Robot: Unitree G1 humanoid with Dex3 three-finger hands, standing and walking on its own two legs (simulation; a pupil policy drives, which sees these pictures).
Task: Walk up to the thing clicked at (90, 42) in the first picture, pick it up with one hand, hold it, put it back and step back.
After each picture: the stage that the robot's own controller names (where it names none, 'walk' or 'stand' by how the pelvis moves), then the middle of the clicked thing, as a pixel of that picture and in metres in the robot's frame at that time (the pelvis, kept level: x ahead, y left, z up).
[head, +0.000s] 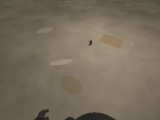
stand; (90, 42) +1.86 -0.01 -0.72
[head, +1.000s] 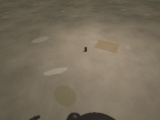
walk; (85, 49) +1.74 +0.24 -0.71
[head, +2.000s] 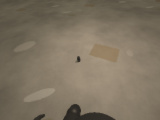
walk; (78, 59) +1.19 +0.32 -0.72
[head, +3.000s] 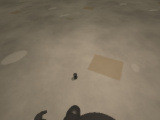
walk; (75, 76) +0.78 +0.28 -0.72
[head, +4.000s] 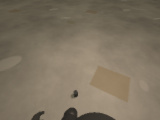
walk; (75, 93) +0.49 +0.18 -0.71
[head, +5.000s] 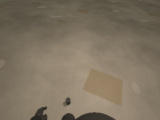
stand; (68, 101) +0.38 +0.21 -0.71
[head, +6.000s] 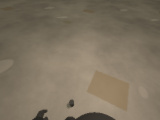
stand; (71, 103) +0.35 +0.18 -0.72
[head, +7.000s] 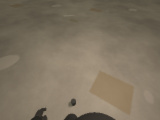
stand; (73, 102) +0.35 +0.16 -0.71
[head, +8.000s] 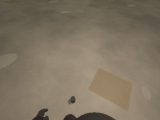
stand; (73, 99) +0.36 +0.16 -0.72
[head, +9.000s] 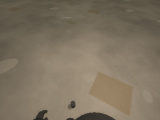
stand; (73, 104) +0.34 +0.17 -0.72
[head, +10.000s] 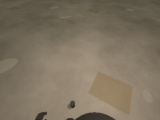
stand; (72, 104) +0.34 +0.17 -0.73
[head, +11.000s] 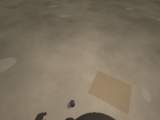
stand; (72, 103) +0.34 +0.17 -0.73
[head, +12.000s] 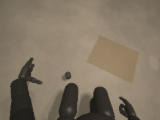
go down; (68, 75) +0.39 +0.18 -0.46
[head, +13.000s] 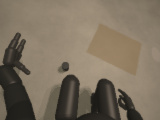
go down; (65, 66) +0.42 +0.20 -0.32
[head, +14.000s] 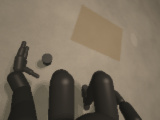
close in; (47, 60) +0.41 +0.23 -0.23
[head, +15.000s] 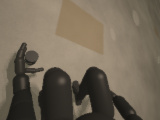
close; (31, 58) +0.40 +0.25 -0.22
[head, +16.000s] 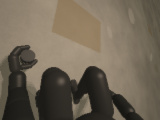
lift; (27, 57) +0.40 +0.25 -0.22
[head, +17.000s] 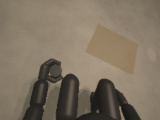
lift; (56, 72) +0.31 +0.23 -0.07
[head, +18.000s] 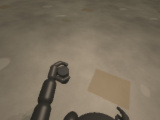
hold; (63, 75) +0.32 +0.17 +0.06
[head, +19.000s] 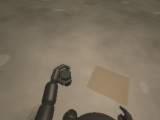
hold; (66, 78) +0.32 +0.16 +0.01
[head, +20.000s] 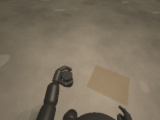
hold; (67, 79) +0.31 +0.15 +0.01
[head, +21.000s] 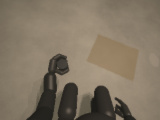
crouch; (63, 66) +0.38 +0.18 -0.07
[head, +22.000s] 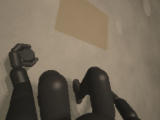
lower; (28, 57) +0.40 +0.25 -0.22
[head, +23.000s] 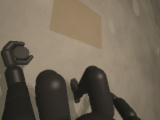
lower; (22, 55) +0.42 +0.27 -0.22
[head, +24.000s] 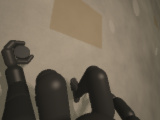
lower; (22, 54) +0.41 +0.27 -0.23
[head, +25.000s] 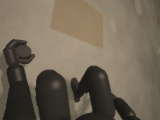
lower; (24, 53) +0.41 +0.27 -0.23
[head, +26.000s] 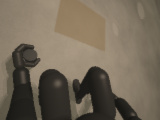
rest; (30, 57) +0.40 +0.25 -0.21
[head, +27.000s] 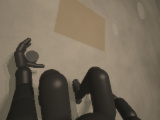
withdraw; (31, 58) +0.40 +0.25 -0.23
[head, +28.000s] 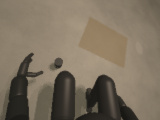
walk; (58, 63) +0.41 +0.22 -0.28
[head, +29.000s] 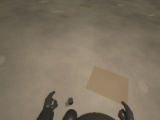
stand; (70, 101) +0.35 +0.16 -0.64
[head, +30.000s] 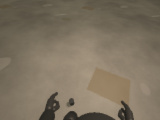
stand; (71, 102) +0.36 +0.17 -0.66
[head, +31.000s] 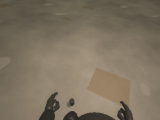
stand; (71, 102) +0.35 +0.17 -0.67
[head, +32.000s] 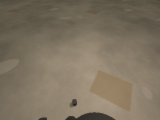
walk; (74, 102) +0.37 +0.16 -0.72
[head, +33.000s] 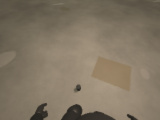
walk; (78, 87) +0.47 +0.13 -0.70
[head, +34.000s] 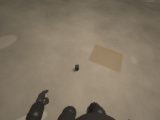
walk; (77, 67) +0.77 +0.15 -0.69
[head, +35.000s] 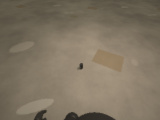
stand; (81, 66) +1.02 +0.17 -0.70
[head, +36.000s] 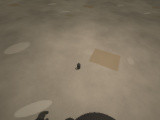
stand; (78, 66) +1.01 +0.19 -0.73
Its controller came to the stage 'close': yes
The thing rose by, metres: 0.73
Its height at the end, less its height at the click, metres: +0.00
